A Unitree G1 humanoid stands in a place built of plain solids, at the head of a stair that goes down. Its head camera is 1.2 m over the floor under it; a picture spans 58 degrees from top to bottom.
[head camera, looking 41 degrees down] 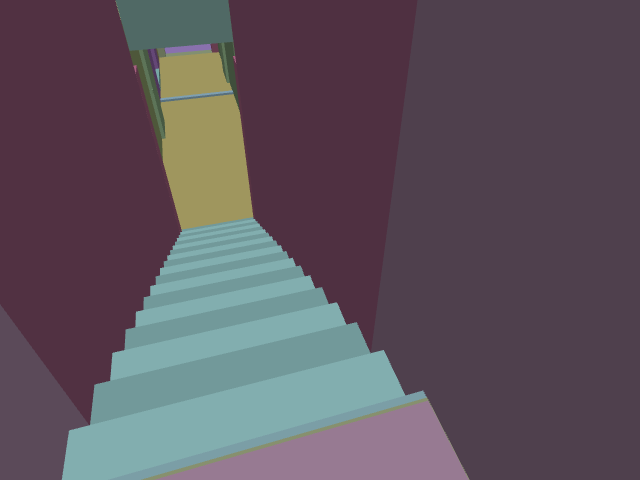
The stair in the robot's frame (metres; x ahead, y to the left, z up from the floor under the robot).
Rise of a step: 0.16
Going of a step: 0.27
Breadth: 1.08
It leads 16 degrees to the left of straight ahead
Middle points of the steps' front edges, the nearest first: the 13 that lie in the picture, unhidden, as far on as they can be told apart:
0.54 0.21 0.00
0.80 0.28 -0.16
1.05 0.36 -0.33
1.31 0.43 -0.49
1.57 0.51 -0.66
1.83 0.58 -0.82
2.08 0.66 -0.98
2.34 0.73 -1.15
2.60 0.81 -1.31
2.85 0.88 -1.48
3.11 0.96 -1.64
3.37 1.03 -1.80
3.63 1.11 -1.97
